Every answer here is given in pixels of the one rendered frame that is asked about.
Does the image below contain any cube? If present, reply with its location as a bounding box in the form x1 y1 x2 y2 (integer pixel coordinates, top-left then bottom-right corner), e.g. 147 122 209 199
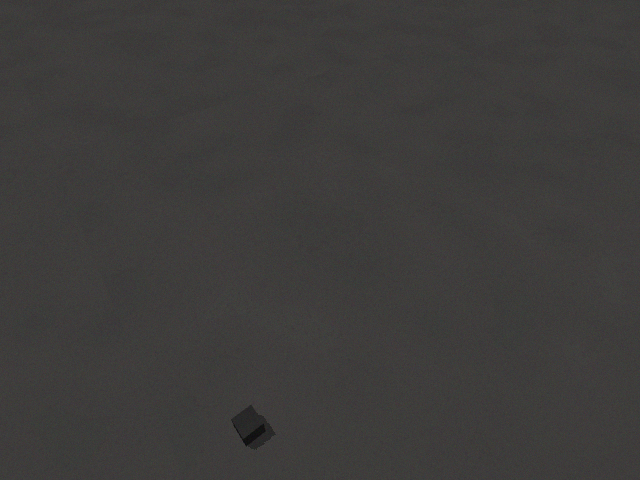
231 405 266 446

